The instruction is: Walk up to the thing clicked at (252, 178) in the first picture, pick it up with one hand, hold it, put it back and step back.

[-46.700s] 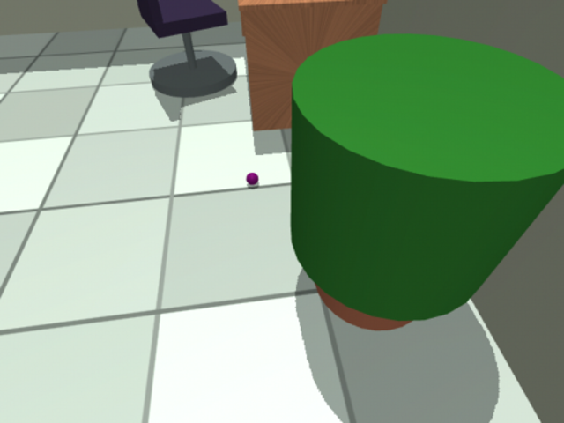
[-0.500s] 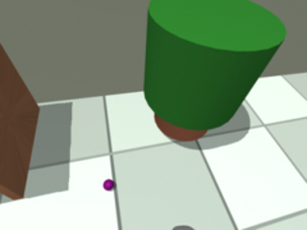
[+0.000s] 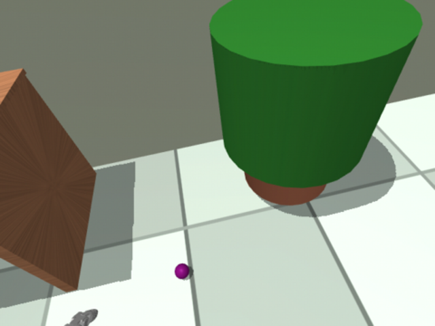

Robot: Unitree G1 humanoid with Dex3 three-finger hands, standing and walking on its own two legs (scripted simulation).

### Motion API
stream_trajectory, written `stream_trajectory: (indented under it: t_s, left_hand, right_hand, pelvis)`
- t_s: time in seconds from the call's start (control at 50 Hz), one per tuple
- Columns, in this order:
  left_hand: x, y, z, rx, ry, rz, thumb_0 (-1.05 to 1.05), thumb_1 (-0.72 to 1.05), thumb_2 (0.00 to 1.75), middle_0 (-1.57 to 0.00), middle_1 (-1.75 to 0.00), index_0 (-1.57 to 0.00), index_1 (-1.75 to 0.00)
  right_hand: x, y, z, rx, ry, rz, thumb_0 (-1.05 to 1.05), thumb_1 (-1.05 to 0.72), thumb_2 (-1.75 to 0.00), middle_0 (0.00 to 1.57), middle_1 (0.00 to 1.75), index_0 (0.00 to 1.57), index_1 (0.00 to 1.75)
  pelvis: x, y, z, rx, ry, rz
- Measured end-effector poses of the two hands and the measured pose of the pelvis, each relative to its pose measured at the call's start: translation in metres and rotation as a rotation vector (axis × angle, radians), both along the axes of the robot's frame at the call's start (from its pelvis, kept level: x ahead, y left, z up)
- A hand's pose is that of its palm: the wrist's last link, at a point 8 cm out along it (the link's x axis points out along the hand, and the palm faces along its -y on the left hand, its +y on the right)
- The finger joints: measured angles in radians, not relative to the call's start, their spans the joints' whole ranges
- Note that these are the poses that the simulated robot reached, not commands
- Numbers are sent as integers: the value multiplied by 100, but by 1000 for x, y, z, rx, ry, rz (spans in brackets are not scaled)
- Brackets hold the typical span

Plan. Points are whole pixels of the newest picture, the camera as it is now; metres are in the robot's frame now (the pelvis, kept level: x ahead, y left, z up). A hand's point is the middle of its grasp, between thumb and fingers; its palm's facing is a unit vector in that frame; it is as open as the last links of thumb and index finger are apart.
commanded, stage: walk up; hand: left
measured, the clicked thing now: (182, 271) +0.48 +0.27 -0.73
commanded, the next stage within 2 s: stand in 0.92 s
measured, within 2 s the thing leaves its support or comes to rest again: neither
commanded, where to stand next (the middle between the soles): +0.09 +0.03 m, yaw +0 degrees
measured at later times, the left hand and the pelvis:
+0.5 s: hand out of the picture +0.05 +0.26 -0.15, palm faces -0.04 -0.94 -0.33, open 7.4 cm; pelvis -0.02 +0.01 +0.00, yaw +0 degrees
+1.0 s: hand out of the picture +0.10 +0.27 -0.13, palm faces -0.02 -0.94 -0.34, open 7.4 cm; pelvis -0.01 +0.01 +0.02, yaw -1 degrees
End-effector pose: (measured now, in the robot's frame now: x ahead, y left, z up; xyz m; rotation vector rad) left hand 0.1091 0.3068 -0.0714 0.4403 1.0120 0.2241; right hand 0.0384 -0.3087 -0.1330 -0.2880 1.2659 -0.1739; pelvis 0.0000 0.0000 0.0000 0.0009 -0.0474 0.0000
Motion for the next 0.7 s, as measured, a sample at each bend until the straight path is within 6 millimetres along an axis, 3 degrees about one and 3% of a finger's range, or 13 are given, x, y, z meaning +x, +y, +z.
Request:
stream_trajectory:
  t_s: [0.12,0.22,0.3,0.48,0.7]
  left_hand:
    - [-7,30,-18,-15,18,47,1,89,90,-21,-30,-21,-30]
    - [-21,40,-32,-30,100,96,1,90,90,-20,-30,-21,-30]
    - [-32,35,-39,-54,125,99,1,90,90,-20,-30,-21,-30]
    - [-60,2,-47,-120,181,57,1,90,90,-20,-30,-21,-30]
    - [-47,-5,-36,-149,144,65,1,90,90,-20,-30,-21,-30]
  right_hand:
    - [7,13,6,-42,-6,28,1,-90,-90,21,30,20,30]
    - [16,17,21,-80,-46,27,1,-90,-90,21,30,21,30]
    - [25,11,29,-118,-79,54,1,-90,-90,21,30,21,30]
    - [34,-1,35,-115,-146,46,1,-90,-90,21,30,20,30]
    - [21,8,38,-79,-121,40,1,-90,-90,21,30,20,30]
  pelvis:
    - [-1,16,-8,24,0,7]
    - [-6,22,-5,-4,8,14]
    - [-13,18,-4,-4,17,9]
    - [-18,8,-1,0,-4,-4]
    - [-15,6,10,5,-5,-7]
